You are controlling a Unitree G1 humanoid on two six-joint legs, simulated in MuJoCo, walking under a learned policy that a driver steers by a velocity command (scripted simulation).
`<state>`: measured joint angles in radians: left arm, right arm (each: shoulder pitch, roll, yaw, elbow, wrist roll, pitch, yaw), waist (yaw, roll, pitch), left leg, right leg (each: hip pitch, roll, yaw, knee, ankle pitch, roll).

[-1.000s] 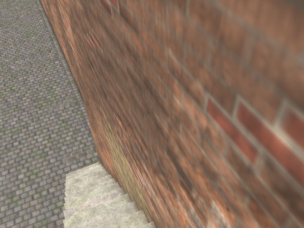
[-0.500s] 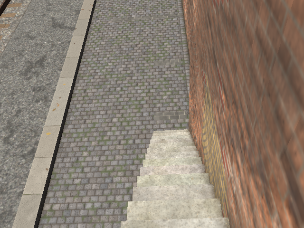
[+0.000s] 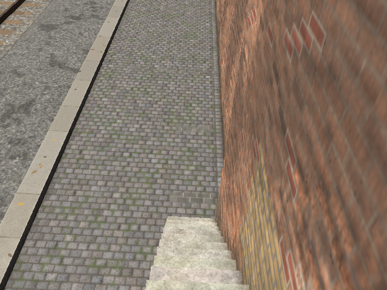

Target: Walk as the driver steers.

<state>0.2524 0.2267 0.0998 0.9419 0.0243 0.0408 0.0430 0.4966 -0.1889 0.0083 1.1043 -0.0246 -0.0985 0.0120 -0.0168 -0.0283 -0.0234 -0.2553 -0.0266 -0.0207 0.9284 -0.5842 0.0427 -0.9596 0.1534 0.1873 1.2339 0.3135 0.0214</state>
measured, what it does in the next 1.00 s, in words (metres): goes down: right foot 0.22 m lower, then left foot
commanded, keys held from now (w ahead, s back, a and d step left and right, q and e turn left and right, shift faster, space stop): e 0.42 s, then q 0.58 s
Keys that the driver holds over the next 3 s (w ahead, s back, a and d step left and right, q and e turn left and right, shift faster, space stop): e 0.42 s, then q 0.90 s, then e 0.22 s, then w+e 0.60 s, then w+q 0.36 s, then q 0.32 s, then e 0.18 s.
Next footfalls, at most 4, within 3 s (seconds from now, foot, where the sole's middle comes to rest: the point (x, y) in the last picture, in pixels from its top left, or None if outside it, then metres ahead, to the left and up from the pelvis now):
0.28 right None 0.21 -0.16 -0.94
0.72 left None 0.37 0.12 -0.96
1.26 left None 0.44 0.14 -1.15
1.26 right None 0.47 -0.11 -1.15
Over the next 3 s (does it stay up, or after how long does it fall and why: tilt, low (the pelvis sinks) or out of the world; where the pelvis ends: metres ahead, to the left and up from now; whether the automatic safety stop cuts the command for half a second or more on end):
stays up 1.22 -0.06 -1.10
